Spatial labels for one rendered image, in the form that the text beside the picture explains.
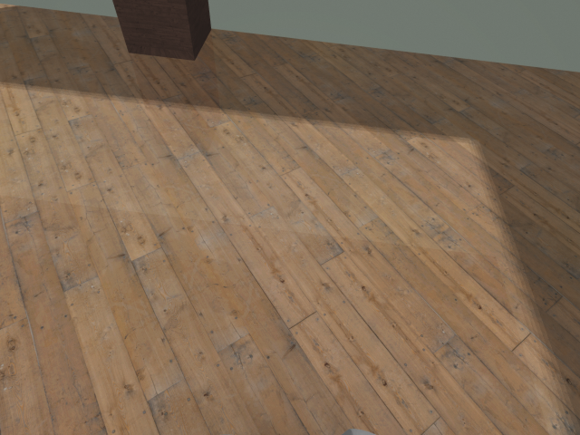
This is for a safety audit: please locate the cabinet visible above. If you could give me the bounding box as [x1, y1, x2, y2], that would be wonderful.
[112, 0, 211, 61]

